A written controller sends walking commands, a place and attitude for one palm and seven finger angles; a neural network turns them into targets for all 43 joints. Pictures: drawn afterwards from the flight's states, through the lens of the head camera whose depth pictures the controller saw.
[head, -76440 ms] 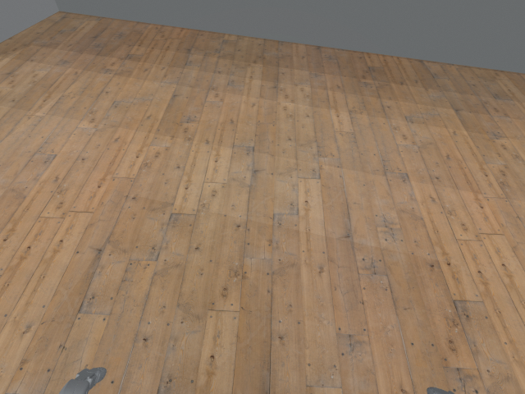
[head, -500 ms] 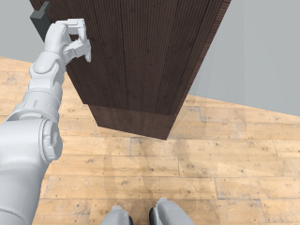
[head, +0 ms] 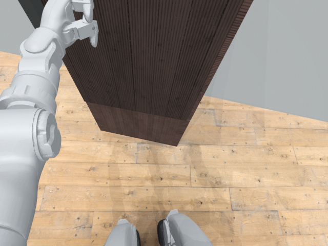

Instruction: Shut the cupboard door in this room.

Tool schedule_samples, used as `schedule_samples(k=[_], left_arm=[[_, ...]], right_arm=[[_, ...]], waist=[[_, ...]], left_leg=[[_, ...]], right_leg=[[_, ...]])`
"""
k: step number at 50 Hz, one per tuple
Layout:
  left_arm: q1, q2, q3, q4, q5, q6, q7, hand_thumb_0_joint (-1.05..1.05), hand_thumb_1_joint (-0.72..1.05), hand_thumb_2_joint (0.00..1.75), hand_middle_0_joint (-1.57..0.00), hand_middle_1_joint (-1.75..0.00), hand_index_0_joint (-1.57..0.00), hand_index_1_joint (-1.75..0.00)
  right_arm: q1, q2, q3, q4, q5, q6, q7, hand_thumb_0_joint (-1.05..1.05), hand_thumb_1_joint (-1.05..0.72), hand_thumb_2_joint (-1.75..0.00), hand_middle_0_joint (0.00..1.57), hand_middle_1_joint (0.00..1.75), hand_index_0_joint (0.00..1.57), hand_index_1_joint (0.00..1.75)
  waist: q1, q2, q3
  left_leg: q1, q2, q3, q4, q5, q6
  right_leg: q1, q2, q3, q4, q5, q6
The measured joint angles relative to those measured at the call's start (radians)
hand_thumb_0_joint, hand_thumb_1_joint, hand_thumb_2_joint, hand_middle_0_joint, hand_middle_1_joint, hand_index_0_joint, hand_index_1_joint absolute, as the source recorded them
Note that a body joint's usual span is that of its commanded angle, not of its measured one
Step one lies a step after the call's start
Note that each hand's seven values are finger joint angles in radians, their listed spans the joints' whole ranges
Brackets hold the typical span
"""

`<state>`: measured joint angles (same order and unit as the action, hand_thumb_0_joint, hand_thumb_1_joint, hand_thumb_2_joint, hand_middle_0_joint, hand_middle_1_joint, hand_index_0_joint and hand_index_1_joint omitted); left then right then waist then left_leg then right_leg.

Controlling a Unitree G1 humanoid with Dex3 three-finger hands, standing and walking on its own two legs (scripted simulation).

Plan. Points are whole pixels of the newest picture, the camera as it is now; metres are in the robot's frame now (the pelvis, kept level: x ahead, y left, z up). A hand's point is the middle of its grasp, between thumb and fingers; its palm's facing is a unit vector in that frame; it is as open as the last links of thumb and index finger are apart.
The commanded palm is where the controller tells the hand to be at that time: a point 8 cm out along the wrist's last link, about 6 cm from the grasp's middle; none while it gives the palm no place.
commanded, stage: push the door shut along its arc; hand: left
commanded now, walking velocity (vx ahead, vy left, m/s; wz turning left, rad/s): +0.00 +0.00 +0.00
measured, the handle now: (45, 14) +0.61 +0.16 +0.13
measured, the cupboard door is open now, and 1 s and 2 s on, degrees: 1 0 0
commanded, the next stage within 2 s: pull the fist back off the door in 0.20 s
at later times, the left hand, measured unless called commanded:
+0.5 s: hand (98, 23) +0.58 +0.06 +0.13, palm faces +0.03 -1.00 +0.08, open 2.8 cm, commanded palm +0.58 +0.06 +0.13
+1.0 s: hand (112, 36) +0.56 +0.03 +0.11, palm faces +0.00 -1.00 +0.00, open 3.1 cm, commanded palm +0.52 +0.07 +0.13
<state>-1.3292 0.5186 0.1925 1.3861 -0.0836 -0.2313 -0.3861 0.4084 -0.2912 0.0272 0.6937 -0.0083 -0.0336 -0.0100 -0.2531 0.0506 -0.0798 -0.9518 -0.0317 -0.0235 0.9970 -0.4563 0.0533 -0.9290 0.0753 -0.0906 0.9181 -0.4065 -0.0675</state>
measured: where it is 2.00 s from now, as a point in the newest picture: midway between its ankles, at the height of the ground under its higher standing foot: outside the picture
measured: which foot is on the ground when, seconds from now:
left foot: down 0.00-1.00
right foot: down 0.00-1.00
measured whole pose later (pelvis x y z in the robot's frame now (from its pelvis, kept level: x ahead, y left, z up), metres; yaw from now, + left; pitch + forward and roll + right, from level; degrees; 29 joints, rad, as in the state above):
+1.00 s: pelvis -0.01 +0.01 +0.00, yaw -2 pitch +24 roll -3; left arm -1.20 0.29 0.28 1.33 0.02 -0.35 0.19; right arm 0.55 -0.28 0.00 0.68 -0.08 -0.04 0.12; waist -0.26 0.07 -0.13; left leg -0.95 -0.03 0.01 0.97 -0.44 0.07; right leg -0.94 0.08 -0.05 0.90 -0.38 -0.05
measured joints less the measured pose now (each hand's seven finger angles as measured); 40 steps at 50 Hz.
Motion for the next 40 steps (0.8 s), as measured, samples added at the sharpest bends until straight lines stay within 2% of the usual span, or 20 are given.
schedule_samples(k=[9,16,17,18,22,25,28,30,33,40], left_arm=[[-0.081,0.025,-0.016,0.041,0.009,0.018,-0.027,0.04,0.95,1.00,-1.30,-1.50,-1.29,-1.50],[-0.127,0.031,-0.050,0.055,0.007,0.039,-0.023,0.03,0.94,1.02,-1.30,-1.50,-1.29,-1.50],[-0.130,0.018,-0.030,0.057,0.010,0.045,-0.002,0.03,0.92,1.02,-1.30,-1.50,-1.29,-1.50],[-0.131,-0.004,-0.008,0.060,0.012,0.047,0.048,0.03,0.89,1.02,-1.30,-1.50,-1.30,-1.50],[-0.131,-0.108,0.056,0.064,0.038,0.044,0.333,0.00,0.78,1.02,-1.30,-1.50,-1.35,-1.50],[-0.135,-0.156,0.095,0.080,0.086,0.016,0.544,-0.01,0.75,1.01,-1.30,-1.50,-1.34,-1.50],[-0.138,-0.157,0.083,0.100,0.165,-0.032,0.658,0.00,0.80,1.01,-1.30,-1.50,-1.32,-1.50],[-0.139,-0.142,0.069,0.111,0.207,-0.059,0.677,0.01,0.85,1.02,-1.30,-1.50,-1.32,-1.50],[-0.143,-0.116,0.059,0.123,0.221,-0.071,0.654,0.02,0.91,1.03,-1.30,-1.50,-1.31,-1.50],[-0.112,-0.099,0.074,0.117,0.152,-0.034,0.582,0.01,0.94,0.98,-1.30,-1.50,-1.31,-1.50]], right_arm=[[-0.004,0.004,0.005,0.025,-0.008,-0.022,-0.009,0.00,-0.91,-0.89,0.20,0.30,0.21,0.30],[-0.001,0.014,0.012,0.050,-0.011,-0.042,-0.016,0.00,-0.91,-0.89,0.20,0.30,0.21,0.30],[0.007,0.015,0.009,0.046,-0.015,-0.045,-0.015,0.00,-0.91,-0.89,0.20,0.30,0.21,0.30],[0.019,0.015,0.006,0.040,-0.020,-0.048,-0.007,0.00,-0.91,-0.89,0.20,0.30,0.21,0.30],[0.047,0.024,0.004,0.023,-0.054,-0.052,0.048,0.00,-0.91,-0.89,0.20,0.30,0.20,0.30],[0.050,0.035,0.004,0.013,-0.087,-0.053,0.092,0.00,-0.91,-0.89,0.20,0.30,0.20,0.30],[0.048,0.044,0.002,0.007,-0.106,-0.056,0.129,0.00,-0.91,-0.89,0.20,0.30,0.20,0.30],[0.050,0.047,0.000,0.006,-0.109,-0.055,0.142,0.00,-0.91,-0.89,0.20,0.30,0.21,0.30],[0.062,0.048,0.000,0.010,-0.099,-0.045,0.146,0.00,-0.91,-0.89,0.20,0.30,0.20,0.30],[0.121,0.030,0.004,0.008,-0.076,-0.025,0.131,0.00,-0.91,-0.89,0.20,0.30,0.20,0.30]], waist=[[-0.015,0.000,-0.002],[-0.025,-0.003,-0.004],[-0.021,0.003,-0.008],[-0.015,0.009,-0.015],[-0.005,0.015,-0.040],[-0.021,0.013,-0.053],[-0.050,0.014,-0.058],[-0.066,0.017,-0.056],[-0.078,0.020,-0.045],[-0.065,0.028,-0.031]], left_leg=[[-0.059,0.001,-0.006,0.046,-0.012,0.000],[-0.098,-0.001,-0.014,0.077,-0.017,0.003],[-0.107,-0.001,-0.018,0.081,-0.016,0.002],[-0.117,-0.001,-0.023,0.085,-0.015,0.002],[-0.138,-0.009,-0.029,0.087,-0.005,0.001],[-0.153,-0.012,-0.029,0.094,0.001,0.003],[-0.172,-0.012,-0.026,0.107,0.004,0.004],[-0.181,-0.012,-0.021,0.113,0.006,0.005],[-0.180,-0.011,-0.011,0.109,0.011,0.008],[-0.122,-0.005,0.011,0.052,0.030,0.014]], right_leg=[[-0.055,0.000,-0.010,0.039,-0.011,-0.001],[-0.088,-0.003,-0.020,0.064,-0.015,0.001],[-0.094,-0.002,-0.024,0.063,-0.014,0.001],[-0.100,-0.002,-0.029,0.061,-0.011,0.002],[-0.117,-0.010,-0.036,0.063,-0.005,0.008],[-0.132,-0.014,-0.038,0.071,0.000,0.009],[-0.153,-0.016,-0.036,0.086,0.003,0.010],[-0.164,-0.016,-0.033,0.095,0.005,0.010],[-0.167,-0.016,-0.023,0.096,0.011,0.011],[-0.119,-0.010,0.003,0.047,0.034,0.018]])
